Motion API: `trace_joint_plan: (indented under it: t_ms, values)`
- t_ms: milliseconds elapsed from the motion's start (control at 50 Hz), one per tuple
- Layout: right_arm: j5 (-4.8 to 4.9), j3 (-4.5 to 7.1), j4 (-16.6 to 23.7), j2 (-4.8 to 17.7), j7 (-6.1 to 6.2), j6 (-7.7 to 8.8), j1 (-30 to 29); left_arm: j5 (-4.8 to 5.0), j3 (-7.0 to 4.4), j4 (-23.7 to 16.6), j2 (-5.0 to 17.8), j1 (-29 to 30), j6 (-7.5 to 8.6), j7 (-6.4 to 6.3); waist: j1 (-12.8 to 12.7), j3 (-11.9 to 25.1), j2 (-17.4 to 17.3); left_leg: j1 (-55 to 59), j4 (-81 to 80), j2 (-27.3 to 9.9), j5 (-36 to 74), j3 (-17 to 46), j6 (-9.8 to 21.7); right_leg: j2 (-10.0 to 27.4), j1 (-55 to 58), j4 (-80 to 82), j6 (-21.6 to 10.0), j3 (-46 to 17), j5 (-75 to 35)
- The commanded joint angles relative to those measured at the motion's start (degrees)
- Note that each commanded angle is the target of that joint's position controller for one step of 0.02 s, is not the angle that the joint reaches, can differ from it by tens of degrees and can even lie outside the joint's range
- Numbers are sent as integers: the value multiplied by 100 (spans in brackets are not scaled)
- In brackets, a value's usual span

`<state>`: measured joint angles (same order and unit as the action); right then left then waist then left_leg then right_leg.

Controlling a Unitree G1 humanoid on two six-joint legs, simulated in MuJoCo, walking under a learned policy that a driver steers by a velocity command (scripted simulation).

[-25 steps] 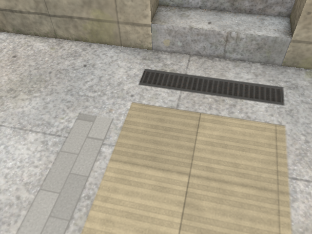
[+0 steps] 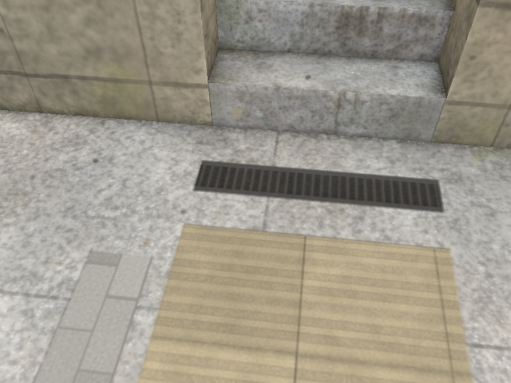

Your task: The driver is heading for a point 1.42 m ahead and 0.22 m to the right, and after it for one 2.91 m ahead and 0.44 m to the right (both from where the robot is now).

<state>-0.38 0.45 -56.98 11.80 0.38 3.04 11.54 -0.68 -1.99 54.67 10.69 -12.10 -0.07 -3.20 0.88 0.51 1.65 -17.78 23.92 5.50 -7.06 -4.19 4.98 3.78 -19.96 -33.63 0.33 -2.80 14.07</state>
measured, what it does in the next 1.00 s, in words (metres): walks ahead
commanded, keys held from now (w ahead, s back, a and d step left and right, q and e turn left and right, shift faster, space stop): shift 0.66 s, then w+shift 0.34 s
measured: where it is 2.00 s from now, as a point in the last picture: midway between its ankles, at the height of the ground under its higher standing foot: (282, 281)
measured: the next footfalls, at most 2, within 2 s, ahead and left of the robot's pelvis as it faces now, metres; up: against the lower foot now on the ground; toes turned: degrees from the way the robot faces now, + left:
right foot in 1.02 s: +0.19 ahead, -0.19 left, +0.00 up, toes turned -4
left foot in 1.50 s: +0.62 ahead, +0.01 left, +0.00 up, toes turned +5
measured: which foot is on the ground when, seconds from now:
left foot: down 0.00-1.00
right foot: down 0.00-0.72, up 0.74-1.00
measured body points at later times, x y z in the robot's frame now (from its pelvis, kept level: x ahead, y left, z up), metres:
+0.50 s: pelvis +0.05 -0.02 +0.00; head +0.07 -0.02 +0.45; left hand +0.06 +0.21 -0.15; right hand +0.11 -0.26 -0.15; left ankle +0.06 +0.07 -0.73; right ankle +0.04 -0.14 -0.73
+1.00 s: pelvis +0.12 -0.07 +0.01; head +0.12 -0.09 +0.46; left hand +0.22 +0.19 -0.11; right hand +0.10 -0.32 -0.15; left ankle +0.06 +0.07 -0.73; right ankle +0.15 -0.19 -0.72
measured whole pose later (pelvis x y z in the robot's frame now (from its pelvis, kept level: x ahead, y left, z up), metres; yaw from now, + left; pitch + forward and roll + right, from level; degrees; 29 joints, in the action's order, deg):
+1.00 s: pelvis +0.12 -0.07 +0.01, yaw +0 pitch +2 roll +0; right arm -1.1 3.9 -60.5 13.6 0.4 3.3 20.6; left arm -1.6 -4.0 54.9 12.3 -10.7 3.4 1.7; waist 1.3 3.2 -2.3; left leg -8.4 23.1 -1.9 -17.6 -0.1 2.0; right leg 3.3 -20.3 -32.4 -1.2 5.1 16.9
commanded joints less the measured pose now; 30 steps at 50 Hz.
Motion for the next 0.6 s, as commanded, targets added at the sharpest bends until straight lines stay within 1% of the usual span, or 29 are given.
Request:
trace_joint_plan:
  t_ms: [20,40,60,80,100,120,160,220,280,420,600]
  values:
    - [72,72,223,546,56,2,-57,-85,-101,73,527,-783,0,-3,-242,-305,-209,-998,-912,-1106,-2328,1307,117,257,1140,952,-290,-174,-313]
    - [86,127,205,572,85,-34,292,23,-223,205,975,-640,24,2,134,-448,588,-704,-819,-670,-1893,790,-20,176,528,1017,-447,-193,568]
    - [20,131,170,621,132,-67,160,39,-185,220,668,-559,80,32,4,-480,590,-134,-492,-581,-1519,603,-110,69,4,1288,-411,-203,1127]
    - [14,140,176,596,153,-96,139,4,-141,247,492,-483,135,38,49,-418,593,154,-353,-590,-1287,573,-103,62,-168,1426,-326,-212,1206]
    - [4,125,128,514,175,-125,180,2,-147,234,497,-347,179,42,91,-365,527,317,-282,-631,-1148,577,-71,25,-187,1427,-241,-181,947]
    - [-15,130,90,530,181,-138,213,20,-146,228,454,-285,223,45,85,-306,404,316,-237,-615,-1044,555,-55,2,-54,1365,-196,-150,704]
    - [-17,117,39,466,156,-124,208,55,-146,305,429,-388,274,41,38,-173,198,341,-191,-642,-751,565,-26,-33,215,1209,-181,-94,208]
    - [17,116,-8,457,122,-101,146,65,-141,401,437,-532,283,46,-38,-26,26,412,-89,-653,-229,547,-25,-69,504,1019,-206,-31,-427]
    - [40,114,-64,439,110,-118,149,69,-131,479,443,-627,258,51,-73,42,-88,527,13,-659,177,541,-22,-103,625,913,-206,22,-746]
    - [61,119,-189,429,130,-193,203,75,-101,601,375,-684,181,47,-78,-72,-165,638,91,-686,507,579,-28,-169,682,859,-179,101,-938]
    - [66,142,-295,414,153,-223,151,70,-93,713,301,-641,119,26,-82,-213,-135,655,22,-716,443,641,-34,-212,735,931,-136,150,-785]
Keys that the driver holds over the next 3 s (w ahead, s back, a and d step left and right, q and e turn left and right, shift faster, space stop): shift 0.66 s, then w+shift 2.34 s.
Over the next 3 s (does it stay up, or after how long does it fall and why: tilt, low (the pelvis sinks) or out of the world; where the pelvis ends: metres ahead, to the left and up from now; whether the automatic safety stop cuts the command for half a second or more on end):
stays up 1.36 -0.19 0.02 its command is cut before an obstacle after 1.9 s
